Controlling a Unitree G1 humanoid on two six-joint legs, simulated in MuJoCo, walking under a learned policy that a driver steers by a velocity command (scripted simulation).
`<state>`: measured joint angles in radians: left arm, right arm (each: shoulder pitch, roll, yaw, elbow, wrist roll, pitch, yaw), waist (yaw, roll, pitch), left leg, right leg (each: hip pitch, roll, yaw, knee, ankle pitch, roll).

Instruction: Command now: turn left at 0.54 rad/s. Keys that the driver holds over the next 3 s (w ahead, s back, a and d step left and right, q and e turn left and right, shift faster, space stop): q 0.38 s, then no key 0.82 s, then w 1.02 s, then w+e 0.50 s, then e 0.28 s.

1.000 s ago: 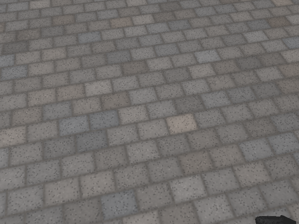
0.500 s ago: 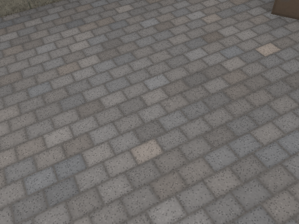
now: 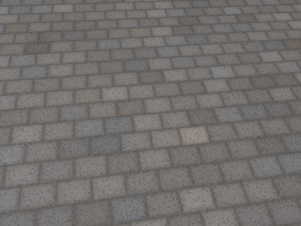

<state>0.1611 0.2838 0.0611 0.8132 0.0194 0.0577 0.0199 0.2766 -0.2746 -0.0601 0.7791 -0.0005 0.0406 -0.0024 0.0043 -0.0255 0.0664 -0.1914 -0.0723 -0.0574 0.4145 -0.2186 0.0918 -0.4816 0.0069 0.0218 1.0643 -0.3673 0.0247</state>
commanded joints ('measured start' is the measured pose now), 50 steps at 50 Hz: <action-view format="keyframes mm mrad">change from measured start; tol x16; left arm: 1 -28 66 13 -67 -3 -2 6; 20 -33 250 16 -130 -7 -50 40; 50 88 61 -34 165 -2 -47 -1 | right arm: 1 49 -150 -40 -46 0 -10 -6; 50 -64 -69 46 197 -8 -44 -31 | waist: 1 -25 116 -77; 17 23 157 -90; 20 -41 -165 -96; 36 -4 -145 -80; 40 40 171 -82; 50 6 63 -11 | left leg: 1 172 256 -261 -88 409 134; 17 -44 153 -503 -27 256 53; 20 -333 -140 -136 393 -383 -87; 25 -273 -55 -90 721 -197 -117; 34 -84 -3 21 225 -256 -124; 38 188 71 -33 -177 108 -76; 40 91 282 -215 -118 347 12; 50 35 158 -126 -138 116 -28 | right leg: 1 -126 -7 20 -39 20 22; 13 64 52 59 -297 -30 4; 17 278 70 54 -602 50 -32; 20 423 -383 520 -871 188 -187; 25 300 -190 192 -785 459 -207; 37 331 -185 174 -664 578 -182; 40 268 -48 44 -670 166 -67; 50 343 -75 68 -719 282 -49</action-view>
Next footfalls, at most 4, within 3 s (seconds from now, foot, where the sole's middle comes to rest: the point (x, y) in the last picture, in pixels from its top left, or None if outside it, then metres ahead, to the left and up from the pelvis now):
0.38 right None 0.06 -0.12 -0.78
0.76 left None -0.05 0.06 -0.78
1.50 right None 0.10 -0.11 -0.78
1.98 left None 0.38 0.12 -0.78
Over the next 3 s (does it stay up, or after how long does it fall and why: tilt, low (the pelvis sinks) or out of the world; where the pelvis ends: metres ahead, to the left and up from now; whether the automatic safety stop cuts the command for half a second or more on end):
stays up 0.79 0.13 -0.02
